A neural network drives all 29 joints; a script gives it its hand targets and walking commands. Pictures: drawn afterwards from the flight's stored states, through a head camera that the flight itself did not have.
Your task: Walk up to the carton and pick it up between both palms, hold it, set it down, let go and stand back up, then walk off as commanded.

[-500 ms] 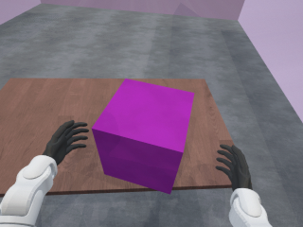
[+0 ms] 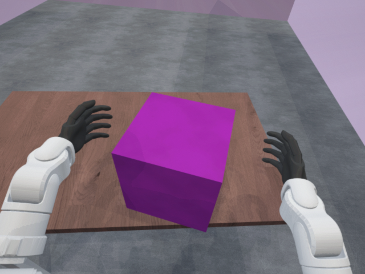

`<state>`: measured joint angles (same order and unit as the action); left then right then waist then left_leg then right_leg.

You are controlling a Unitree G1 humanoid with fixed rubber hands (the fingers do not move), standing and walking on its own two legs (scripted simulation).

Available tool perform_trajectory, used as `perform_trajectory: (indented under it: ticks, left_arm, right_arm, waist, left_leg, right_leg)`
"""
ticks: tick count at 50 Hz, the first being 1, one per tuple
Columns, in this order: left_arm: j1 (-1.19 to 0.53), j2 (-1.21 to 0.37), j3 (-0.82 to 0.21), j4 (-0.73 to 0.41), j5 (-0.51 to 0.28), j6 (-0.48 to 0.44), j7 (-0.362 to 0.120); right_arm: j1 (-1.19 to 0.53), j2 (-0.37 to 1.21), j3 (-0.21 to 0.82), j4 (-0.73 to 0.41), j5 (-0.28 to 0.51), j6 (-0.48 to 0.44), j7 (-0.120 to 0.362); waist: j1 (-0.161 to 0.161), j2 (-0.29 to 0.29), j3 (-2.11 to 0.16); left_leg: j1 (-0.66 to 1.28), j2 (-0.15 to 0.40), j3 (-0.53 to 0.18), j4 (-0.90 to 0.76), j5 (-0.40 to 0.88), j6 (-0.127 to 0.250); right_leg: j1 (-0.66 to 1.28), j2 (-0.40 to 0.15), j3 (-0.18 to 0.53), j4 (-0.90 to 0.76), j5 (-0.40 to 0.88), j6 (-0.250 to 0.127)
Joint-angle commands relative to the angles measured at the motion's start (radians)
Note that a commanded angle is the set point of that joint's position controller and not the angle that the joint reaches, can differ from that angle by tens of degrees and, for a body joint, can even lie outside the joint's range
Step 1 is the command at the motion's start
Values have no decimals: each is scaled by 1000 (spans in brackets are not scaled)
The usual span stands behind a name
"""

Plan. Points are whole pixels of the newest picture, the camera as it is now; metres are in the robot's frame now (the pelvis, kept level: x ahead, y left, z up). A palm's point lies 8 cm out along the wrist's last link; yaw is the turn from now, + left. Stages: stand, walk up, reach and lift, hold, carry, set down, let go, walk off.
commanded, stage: reach and lift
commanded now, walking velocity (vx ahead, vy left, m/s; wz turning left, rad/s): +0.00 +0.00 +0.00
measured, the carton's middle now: (178, 161) +0.36 +0.02 +0.03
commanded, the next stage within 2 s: none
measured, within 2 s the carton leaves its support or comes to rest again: neither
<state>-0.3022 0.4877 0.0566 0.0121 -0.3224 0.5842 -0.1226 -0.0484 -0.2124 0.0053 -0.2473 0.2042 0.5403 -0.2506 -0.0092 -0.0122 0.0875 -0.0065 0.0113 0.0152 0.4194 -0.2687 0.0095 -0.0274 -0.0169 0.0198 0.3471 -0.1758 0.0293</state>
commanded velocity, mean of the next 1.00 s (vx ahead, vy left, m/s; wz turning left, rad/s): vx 0.00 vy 0.00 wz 0.00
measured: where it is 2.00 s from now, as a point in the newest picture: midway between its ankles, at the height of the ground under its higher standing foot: outside the picture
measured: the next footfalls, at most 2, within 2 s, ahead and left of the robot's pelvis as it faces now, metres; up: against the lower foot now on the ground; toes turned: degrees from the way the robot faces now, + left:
none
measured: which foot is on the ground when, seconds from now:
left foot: down 0.00-1.00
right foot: down 0.00-1.00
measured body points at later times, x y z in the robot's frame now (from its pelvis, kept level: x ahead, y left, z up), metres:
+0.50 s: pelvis +0.00 +0.00 +0.00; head -0.01 +0.02 +0.45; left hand +0.40 +0.24 +0.19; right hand +0.36 -0.20 +0.15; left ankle -0.01 +0.11 -0.74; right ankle +0.02 -0.15 -0.74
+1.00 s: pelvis -0.01 +0.00 +0.00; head +0.00 +0.02 +0.45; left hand +0.39 +0.22 +0.10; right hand +0.37 -0.18 +0.11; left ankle -0.01 +0.11 -0.74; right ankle +0.02 -0.15 -0.74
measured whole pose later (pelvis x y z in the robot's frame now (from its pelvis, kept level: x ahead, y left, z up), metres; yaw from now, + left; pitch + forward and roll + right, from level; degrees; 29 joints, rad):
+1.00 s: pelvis -0.01 +0.00 +0.00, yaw +0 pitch -6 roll -1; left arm -0.58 0.37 0.06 0.63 -0.21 0.27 -0.12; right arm -0.51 -0.13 -0.03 0.48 0.24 0.23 -0.23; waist -0.04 -0.02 0.10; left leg -0.07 0.01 0.02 0.42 -0.25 0.01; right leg -0.08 -0.02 0.02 0.32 -0.14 0.04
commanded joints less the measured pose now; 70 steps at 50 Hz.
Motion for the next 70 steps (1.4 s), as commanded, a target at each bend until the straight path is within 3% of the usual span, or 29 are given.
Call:
perform_trajectory:
  ticks: [1,2,6,7,8,13,14,17,23,24,27,28,31,33,36,38,40,42,45,48,53,54,57,58,59,66,68,69,70]
  left_arm:
    - [-402,187,177,-4,28,-24,-4]
    - [-428,196,169,-1,7,-27,-6]
    - [-519,205,144,-13,-20,-51,3]
    - [-504,204,159,-12,-14,-48,3]
    - [-514,200,148,-2,-14,-51,0]
    - [-603,185,129,193,9,-24,1]
    - [-616,189,128,191,8,-16,0]
    - [-678,223,127,232,10,-34,6]
    - [-854,219,66,290,-27,-80,3]
    - [-883,220,58,408,-31,-89,1]
    - [-877,182,32,431,-20,-115,-9]
    - [-897,189,27,373,-21,-129,-4]
    - [-835,147,19,459,16,-143,-5]
    - [-786,123,44,514,50,-156,-16]
    - [-708,122,67,566,71,-184,-32]
    - [-694,109,76,470,92,-213,-21]
    - [-738,104,95,450,105,-260,-15]
    - [-706,92,84,572,108,-298,-15]
    - [-764,75,83,463,128,-387,11]
    - [-730,31,39,520,129,-463,21]
    - [-867,1,-39,774,87,-593,43]
    - [-847,-4,-54,759,78,-617,53]
    - [-794,-56,-77,854,100,-642,54]
    - [-807,-26,-49,888,98,-646,49]
    - [-840,-22,-69,950,97,-633,52]
    - [-776,-57,-3,810,166,-629,43]
    - [-781,-42,59,785,217,-619,41]
    - [-787,-37,54,730,220,-612,47]
    - [-759,-51,68,705,227,-610,45]
  right_arm:
    - [-388,-116,-121,-9,130,-21,-4]
    - [-439,-125,-150,-12,128,-28,-8]
    - [-500,-132,-170,16,132,-36,1]
    - [-502,-121,-155,10,132,-46,-2]
    - [-486,-149,-183,37,119,-49,-5]
    - [-642,-174,-158,177,131,-44,-2]
    - [-643,-189,-168,171,131,-43,2]
    - [-712,-167,-141,222,148,-50,8]
    - [-867,-171,-185,305,116,-75,9]
    - [-895,-137,-169,355,112,-72,3]
    - [-873,-135,-190,441,100,-90,7]
    - [-914,-130,-176,400,117,-109,5]
    - [-874,-121,-146,503,99,-126,11]
    - [-827,-124,-130,585,97,-147,24]
    - [-782,-79,-92,534,98,-187,15]
    - [-751,-74,-92,476,93,-234,10]
    - [-759,-37,-91,500,73,-277,14]
    - [-746,-18,-60,579,63,-299,19]
    - [-715,-4,-104,638,4,-356,24]
    - [-727,21,-113,652,-25,-424,10]
    - [-886,82,-172,811,-124,-476,4]
    - [-872,82,-172,812,-131,-489,8]
    - [-830,71,-152,890,-139,-527,6]
    - [-853,80,-137,865,-138,-547,2]
    - [-899,57,-146,881,-139,-554,-8]
    - [-799,64,-91,859,-85,-687,-25]
    - [-795,62,-77,901,-67,-701,-32]
    - [-769,47,-98,915,-77,-712,-41]
    - [-763,63,-64,907,-62,-716,-38]
  waist:
    - [-44,66,-204]
    - [-64,13,-250]
    - [-90,51,-326]
    - [-72,36,-318]
    - [-99,40,-336]
    - [-85,51,-298]
    - [-106,39,-289]
    - [-96,26,-326]
    - [-173,24,-426]
    - [-159,23,-398]
    - [-199,36,-441]
    - [-185,54,-511]
    - [-185,75,-490]
    - [-174,54,-400]
    - [-141,10,-402]
    - [-129,46,-477]
    - [-118,3,-471]
    - [-104,-20,-394]
    - [-121,40,-430]
    - [-142,36,-454]
    - [-173,36,-448]
    - [-165,75,-480]
    - [-170,88,-500]
    - [-135,62,-524]
    - [-141,59,-501]
    - [-109,76,-681]
    - [-99,66,-680]
    - [-124,90,-685]
    - [-98,91,-695]
  left_leg:
    - [-246,-3,18,-167,177,4]
    - [-226,-4,27,-161,163,9]
    - [-211,1,15,-142,248,-3]
    - [-185,-4,17,-137,287,-2]
    - [-166,-4,13,-118,311,-12]
    - [-188,-5,18,-125,291,-19]
    - [-195,-5,11,-123,270,-19]
    - [-216,-14,14,-123,225,-5]
    - [-215,-5,8,-105,275,-10]
    - [-239,-14,14,-100,232,-6]
    - [-221,-12,6,-94,282,-12]
    - [-207,-6,5,-80,343,-23]
    - [-178,-6,1,-73,391,-35]
    - [-170,-5,-7,-58,415,-38]
    - [-161,-22,6,-65,412,-20]
    - [-140,-26,14,-45,489,-30]
    - [-136,-25,18,-38,486,-29]
    - [-161,-26,10,-49,435,-21]
    - [-145,-22,7,-53,403,-36]
    - [-186,-21,-3,-42,357,-42]
    - [-366,-6,-7,-77,42,-24]
    - [-355,-3,-10,-78,7,-27]
    - [-318,-4,-1,-59,60,-41]
    - [-314,-6,6,-46,63,-37]
    - [-336,-7,6,-50,51,-34]
    - [-184,-19,24,66,490,-77]
    - [-176,-22,19,69,528,-75]
    - [-159,-21,25,77,555,-87]
    - [-142,-24,33,75,592,-90]
  right_leg:
    - [235,2,48,-31,222,-58]
    - [230,2,47,-37,237,-53]
    - [227,7,43,-16,314,-59]
    - [233,8,42,-20,364,-52]
    - [229,14,35,-7,381,-56]
    - [200,17,21,-27,336,-61]
    - [197,20,21,-29,321,-64]
    - [216,13,22,-22,308,-60]
    - [231,22,0,-11,379,-56]
    - [210,9,16,-22,349,-52]
    - [226,23,-7,-13,399,-53]
    - [253,29,-11,-4,434,-53]
    - [247,37,-22,-12,436,-53]
    - [216,41,-30,-8,406,-51]
    - [253,29,-14,-19,463,-37]
    - [266,36,-23,-9,510,-37]
    - [235,43,-42,0,494,-22]
    - [206,34,-32,0,464,-11]
    - [162,40,-35,-14,347,-27]
    - [145,45,-35,-11,321,-31]
    - [54,35,-39,3,57,-31]
    - [44,31,-43,3,29,-39]
    - [9,36,-57,2,52,-38]
    - [7,37,-59,7,51,-32]
    - [7,39,-57,11,59,-27]
    - [36,64,-68,41,428,-24]
    - [50,63,-58,34,488,-18]
    - [68,64,-59,41,507,-14]
    - [83,59,-56,38,543,-16]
